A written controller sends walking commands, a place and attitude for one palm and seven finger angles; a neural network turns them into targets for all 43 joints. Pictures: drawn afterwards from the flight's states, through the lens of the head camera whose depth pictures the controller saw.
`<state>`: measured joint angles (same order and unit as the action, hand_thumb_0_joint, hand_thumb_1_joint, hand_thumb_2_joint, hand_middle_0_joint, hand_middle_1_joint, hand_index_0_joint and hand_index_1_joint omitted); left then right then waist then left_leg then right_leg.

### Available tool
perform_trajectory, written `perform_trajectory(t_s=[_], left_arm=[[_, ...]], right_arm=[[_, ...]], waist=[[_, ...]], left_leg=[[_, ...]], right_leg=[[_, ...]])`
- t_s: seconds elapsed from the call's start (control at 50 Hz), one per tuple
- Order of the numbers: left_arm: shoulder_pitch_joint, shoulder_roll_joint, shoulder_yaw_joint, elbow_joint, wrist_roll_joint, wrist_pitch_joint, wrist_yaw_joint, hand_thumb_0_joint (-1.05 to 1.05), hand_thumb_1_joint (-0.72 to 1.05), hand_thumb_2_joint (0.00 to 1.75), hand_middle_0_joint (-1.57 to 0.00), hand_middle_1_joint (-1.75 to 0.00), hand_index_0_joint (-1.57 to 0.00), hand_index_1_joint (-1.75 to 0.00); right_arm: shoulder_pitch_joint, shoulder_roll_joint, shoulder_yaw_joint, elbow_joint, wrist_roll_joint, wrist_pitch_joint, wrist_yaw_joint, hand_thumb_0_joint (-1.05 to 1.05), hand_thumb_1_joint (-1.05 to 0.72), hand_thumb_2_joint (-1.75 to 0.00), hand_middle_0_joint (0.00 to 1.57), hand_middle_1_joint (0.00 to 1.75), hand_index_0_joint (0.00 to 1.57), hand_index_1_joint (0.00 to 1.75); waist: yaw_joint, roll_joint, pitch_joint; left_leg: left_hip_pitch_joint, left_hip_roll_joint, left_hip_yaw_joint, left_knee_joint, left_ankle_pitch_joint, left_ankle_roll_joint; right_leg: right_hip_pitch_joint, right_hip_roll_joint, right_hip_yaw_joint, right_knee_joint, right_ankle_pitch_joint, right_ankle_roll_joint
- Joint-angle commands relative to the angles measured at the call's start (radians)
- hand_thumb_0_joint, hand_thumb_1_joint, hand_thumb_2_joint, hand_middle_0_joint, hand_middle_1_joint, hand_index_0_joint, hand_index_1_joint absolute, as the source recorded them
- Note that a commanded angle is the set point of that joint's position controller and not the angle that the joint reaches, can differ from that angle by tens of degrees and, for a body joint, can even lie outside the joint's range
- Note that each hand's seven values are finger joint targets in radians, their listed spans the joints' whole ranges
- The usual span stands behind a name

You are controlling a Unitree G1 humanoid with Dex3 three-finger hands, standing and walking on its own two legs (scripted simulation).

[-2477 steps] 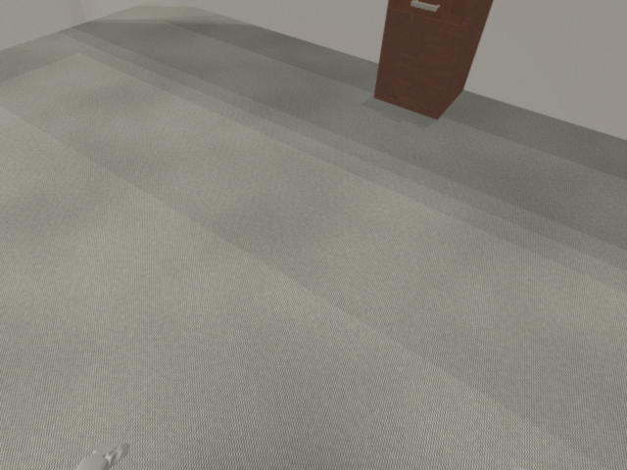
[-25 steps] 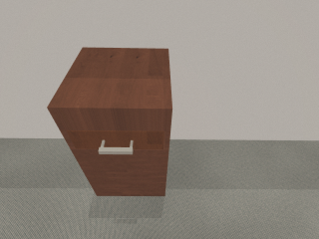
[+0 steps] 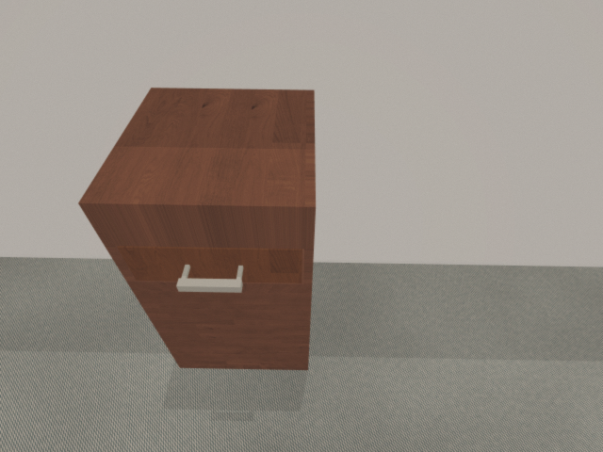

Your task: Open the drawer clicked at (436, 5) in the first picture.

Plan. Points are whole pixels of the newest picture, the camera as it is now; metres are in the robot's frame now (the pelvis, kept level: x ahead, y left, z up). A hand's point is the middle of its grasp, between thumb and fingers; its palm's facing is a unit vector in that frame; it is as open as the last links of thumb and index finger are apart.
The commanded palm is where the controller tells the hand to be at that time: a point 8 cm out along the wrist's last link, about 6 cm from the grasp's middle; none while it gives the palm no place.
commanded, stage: raise the hand with hooked fingers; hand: left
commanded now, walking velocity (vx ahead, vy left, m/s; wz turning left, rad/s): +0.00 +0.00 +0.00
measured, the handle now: (211, 277) +0.49 +0.23 -0.18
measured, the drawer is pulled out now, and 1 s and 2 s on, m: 0.00 0.00 0.00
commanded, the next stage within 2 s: move the hooked fingers above the handle in 1.90 s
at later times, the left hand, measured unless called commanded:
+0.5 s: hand out of the picture +0.13 +0.19 -0.09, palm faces -0.19 -0.22 -0.96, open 9.0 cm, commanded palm +0.16 +0.21 -0.01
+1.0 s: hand (152, 342) +0.26 +0.23 +0.00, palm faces -0.01 -0.09 -1.00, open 11.9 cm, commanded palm +0.25 +0.23 +0.06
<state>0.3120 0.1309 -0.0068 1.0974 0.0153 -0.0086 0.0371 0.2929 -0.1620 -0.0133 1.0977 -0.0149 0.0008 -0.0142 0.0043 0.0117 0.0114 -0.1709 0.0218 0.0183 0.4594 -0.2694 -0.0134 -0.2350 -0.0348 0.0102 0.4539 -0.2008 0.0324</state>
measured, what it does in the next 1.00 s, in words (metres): stands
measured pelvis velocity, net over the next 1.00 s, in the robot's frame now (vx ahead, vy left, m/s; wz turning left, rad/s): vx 0.04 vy -0.01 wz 0.00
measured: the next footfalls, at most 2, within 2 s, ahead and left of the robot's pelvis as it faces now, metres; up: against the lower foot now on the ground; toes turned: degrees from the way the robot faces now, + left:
none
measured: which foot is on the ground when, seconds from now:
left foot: down 0.00-1.00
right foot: down 0.00-1.00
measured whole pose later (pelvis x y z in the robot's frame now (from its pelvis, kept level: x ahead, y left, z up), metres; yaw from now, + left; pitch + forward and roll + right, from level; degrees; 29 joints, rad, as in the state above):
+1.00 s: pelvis +0.04 -0.01 -0.02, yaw +0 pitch +9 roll +0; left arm 0.38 0.40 -0.02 -0.10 1.02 -0.05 0.33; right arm 0.21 -0.24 -0.04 0.59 -0.07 0.06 0.02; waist 0.06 0.05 -0.07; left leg -0.41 0.04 0.02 0.69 -0.44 -0.03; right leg -0.49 -0.02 0.03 0.72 -0.38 0.01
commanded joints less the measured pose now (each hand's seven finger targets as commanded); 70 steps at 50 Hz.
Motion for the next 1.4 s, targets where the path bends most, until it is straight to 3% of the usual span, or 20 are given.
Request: perform_trajectory(t_s=[0.0, 0.02, 0.04, 0.06, 0.08, 0.14, 0.22, 0.24, 0.32, 0.4, 0.44, 0.54, 0.58, 0.64, 0.72, 0.78, 0.9, 1.04, 1.16, 1.38], left_arm=[[-0.693, 0.392, -0.043, -1.531, 0.129, -0.211, 0.036, 0.00, 0.88, 0.89, -0.20, -0.32, -0.20, -0.32], [-0.234, 0.371, 0.041, -1.226, 0.147, -0.127, 0.129, 0.00, 0.85, 0.88, -0.20, -0.33, -0.20, -0.33], [-0.165, 0.257, 0.003, -1.207, 0.097, -0.060, 0.185, 0.00, 0.83, 0.87, -0.21, -0.34, -0.21, -0.34], [0.129, 0.064, -0.114, -1.008, 0.145, 0.047, 0.195, 0.00, 0.81, 0.86, -0.21, -0.36, -0.21, -0.36], [-0.031, 0.081, -0.150, -1.253, 0.171, 0.036, 0.195, 0.00, 0.78, 0.85, -0.21, -0.37, -0.21, -0.37], [0.052, 0.124, -0.168, -1.153, 0.453, 0.029, 0.267, 0.00, 0.71, 0.82, -0.21, -0.42, -0.21, -0.42], [0.440, 0.134, -0.112, -0.978, 0.784, 0.022, 0.327, 0.00, 0.62, 0.78, -0.22, -0.48, -0.22, -0.48], [0.503, 0.171, -0.058, -0.954, 0.838, 0.008, 0.331, 0.00, 0.60, 0.77, -0.22, -0.50, -0.22, -0.50], [0.428, 0.251, 0.012, -1.117, 0.995, -0.072, 0.381, 0.00, 0.50, 0.73, -0.23, -0.55, -0.23, -0.55], [0.230, 0.315, 0.065, -1.349, 1.093, -0.105, 0.486, 0.00, 0.41, 0.69, -0.24, -0.62, -0.24, -0.62], [0.010, 0.362, 0.065, -1.502, 1.109, -0.116, 0.524, 0.00, 0.36, 0.67, -0.24, -0.64, -0.24, -0.64], [-0.084, 0.353, 0.038, -1.500, 1.075, -0.164, 0.531, 0.00, 0.25, 0.62, -0.25, -0.72, -0.25, -0.72], [-0.060, 0.351, 0.042, -1.414, 1.082, -0.163, 0.514, 0.00, 0.20, 0.60, -0.25, -0.75, -0.25, -0.75], [0.093, 0.314, 0.037, -1.276, 1.041, -0.035, 0.452, 0.00, 0.13, 0.57, -0.25, -0.80, -0.25, -0.80], [0.171, 0.339, 0.032, -1.255, 0.963, 0.084, 0.323, 0.00, 0.04, 0.53, -0.26, -0.86, -0.26, -0.86], [0.140, 0.414, 0.088, -1.338, 0.979, 0.073, 0.288, 0.00, -0.03, 0.50, -0.27, -0.90, -0.27, -0.90], [-0.060, 0.440, 0.122, -1.458, 1.011, -0.048, 0.337, 0.00, -0.17, 0.44, -0.28, -0.99, -0.28, -0.99], [-0.171, 0.430, 0.109, -1.338, 0.977, -0.024, 0.348, 0.00, -0.34, 0.37, -0.29, -1.10, -0.29, -1.10], [-0.286, 0.444, 0.053, -1.292, 0.952, 0.067, 0.232, 0.00, -0.48, 0.31, -0.30, -1.18, -0.30, -1.18], [-0.604, 0.528, 0.071, -1.218, 0.954, 0.033, 0.116, 0.00, -0.50, 0.30, -0.30, -1.20, -0.30, -1.20]], right_arm=[[-0.069, -0.235, 0.014, -0.449, 0.074, -0.167, -0.064, 0.00, -0.90, -0.90, 0.20, 0.30, 0.20, 0.30], [-0.161, -0.183, 0.006, -0.384, 0.058, -0.267, -0.112, 0.00, -0.90, -0.90, 0.20, 0.30, 0.20, 0.30], [-0.131, -0.180, -0.015, -0.332, 0.075, -0.309, -0.117, 0.00, -0.90, -0.90, 0.20, 0.30, 0.20, 0.30], [-0.114, -0.120, -0.004, -0.334, 0.092, -0.320, -0.114, 0.00, -0.90, -0.90, 0.20, 0.30, 0.20, 0.30], [-0.136, -0.151, -0.002, -0.423, 0.091, -0.342, -0.108, 0.00, -0.90, -0.90, 0.20, 0.30, 0.20, 0.30], [-0.154, -0.195, -0.016, -0.500, 0.021, -0.341, -0.079, 0.00, -0.90, -0.90, 0.20, 0.30, 0.20, 0.30], [-0.223, -0.198, -0.059, -0.654, -0.039, -0.194, -0.009, 0.00, -0.90, -0.90, 0.20, 0.30, 0.20, 0.30], [-0.237, -0.189, -0.063, -0.667, -0.033, -0.141, 0.011, 0.00, -0.90, -0.90, 0.20, 0.30, 0.20, 0.30], [-0.323, -0.162, -0.049, -0.748, -0.035, -0.026, 0.061, 0.00, -0.90, -0.90, 0.20, 0.30, 0.20, 0.30], [-0.295, -0.149, -0.064, -0.771, -0.057, 0.011, 0.073, 0.00, -0.90, -0.90, 0.20, 0.30, 0.20, 0.30], [-0.269, -0.152, -0.073, -0.750, -0.074, 0.015, 0.064, 0.00, -0.90, -0.90, 0.20, 0.30, 0.20, 0.30], [-0.261, -0.164, -0.070, -0.716, -0.081, -0.011, 0.053, 0.00, -0.90, -0.90, 0.20, 0.30, 0.20, 0.30], [-0.285, -0.166, -0.065, -0.717, -0.085, -0.010, 0.062, 0.00, -0.90, -0.90, 0.20, 0.30, 0.20, 0.30], [-0.300, -0.167, -0.059, -0.729, -0.054, 0.011, 0.065, 0.00, -0.90, -0.90, 0.20, 0.30, 0.20, 0.30], [-0.320, -0.151, -0.027, -0.741, 0.001, 0.026, 0.044, 0.00, -0.90, -0.90, 0.20, 0.30, 0.20, 0.30], [-0.302, -0.150, -0.017, -0.737, -0.009, 0.013, 0.032, 0.00, -0.90, -0.90, 0.20, 0.30, 0.20, 0.30], [-0.234, -0.153, -0.050, -0.692, -0.048, -0.003, 0.026, 0.00, -0.90, -0.90, 0.20, 0.30, 0.20, 0.30], [-0.239, -0.176, -0.076, -0.650, -0.027, -0.007, 0.024, 0.00, -0.90, -0.90, 0.20, 0.30, 0.20, 0.30], [-0.268, -0.184, -0.064, -0.664, 0.004, 0.011, 0.019, 0.00, -0.90, -0.90, 0.20, 0.30, 0.20, 0.30], [-0.258, -0.171, -0.041, -0.650, 0.017, 0.039, 0.005, 0.00, -0.90, -0.90, 0.20, 0.30, 0.20, 0.30]], waist=[[-0.066, 0.211, -0.379], [0.031, 0.322, -0.275], [-0.005, 0.264, -0.194], [0.000, 0.164, -0.123], [-0.014, 0.136, -0.039], [-0.047, -0.070, 0.068], [0.070, -0.300, 0.023], [0.110, -0.304, -0.022], [0.144, -0.253, -0.144], [0.123, 0.082, -0.344], [0.060, 0.103, -0.425], [-0.006, 0.072, -0.360], [0.002, 0.011, -0.315], [0.039, -0.031, -0.305], [0.081, -0.226, -0.279], [0.102, -0.129, -0.286], [0.059, 0.033, -0.353], [0.035, 0.031, -0.324], [0.056, -0.012, -0.275], [0.047, 0.047, -0.234]], left_leg=[[0.142, -0.025, 0.015, -0.102, 0.129, 0.052], [0.083, -0.013, 0.040, -0.088, 0.126, 0.042], [-0.026, -0.001, 0.019, -0.100, -0.015, 0.010], [-0.091, 0.002, 0.013, -0.104, -0.080, 0.017], [-0.136, -0.010, -0.020, -0.093, -0.114, 0.017], [-0.264, -0.044, -0.054, 0.018, -0.185, 0.029], [-0.332, -0.076, 0.002, 0.113, -0.086, 0.014], [-0.357, -0.075, 0.012, 0.115, -0.040, 0.006], [-0.387, -0.068, 0.043, 0.161, 0.082, 0.010], [-0.250, -0.057, 0.028, 0.251, 0.222, 0.017], [-0.178, -0.050, -0.002, 0.327, 0.235, 0.021], [-0.196, -0.050, -0.020, 0.424, 0.156, 0.035], [-0.254, -0.050, -0.018, 0.422, 0.115, 0.037], [-0.294, -0.048, 0.000, 0.340, 0.146, 0.033], [-0.342, -0.045, 0.021, 0.213, 0.109, 0.027], [-0.294, -0.045, 0.035, 0.194, 0.213, 0.037], [-0.145, -0.034, 0.022, 0.196, 0.329, 0.035], [-0.128, -0.025, 0.017, 0.169, 0.325, 0.027], [-0.104, -0.016, 0.015, 0.082, 0.341, 0.029], [-0.015, -0.025, 0.023, -0.007, 0.327, 0.029]], right_leg=[[0.109, 0.015, 0.090, 0.034, 0.099, -0.067], [0.048, 0.033, -0.024, 0.099, -0.026, -0.095], [-0.003, 0.040, -0.069, 0.099, -0.101, -0.075], [-0.048, 0.043, -0.078, 0.091, -0.111, -0.064], [-0.080, 0.037, -0.067, 0.084, -0.123, -0.059], [-0.265, 0.053, -0.034, 0.098, -0.273, -0.066], [-0.248, 0.063, 0.045, 0.049, -0.371, -0.088], [-0.193, 0.058, 0.070, 0.066, -0.295, -0.101], [-0.135, 0.053, 0.092, 0.185, 0.014, -0.110], [-0.233, 0.070, 0.110, 0.301, 0.136, -0.134], [-0.342, 0.064, 0.126, 0.326, 0.091, -0.123], [-0.502, 0.054, 0.102, 0.336, -0.002, -0.108], [-0.486, 0.049, 0.074, 0.331, -0.006, -0.098], [-0.318, 0.055, 0.031, 0.294, 0.095, -0.090], [-0.066, 0.038, 0.041, 0.225, 0.199, -0.065], [0.004, 0.029, 0.047, 0.227, 0.324, -0.068], [-0.054, 0.034, 0.027, 0.215, 0.335, -0.078], [-0.082, 0.037, -0.028, 0.190, 0.263, -0.075], [-0.008, 0.035, -0.042, 0.134, 0.242, -0.072], [0.048, 0.043, -0.044, 0.030, 0.202, -0.078]])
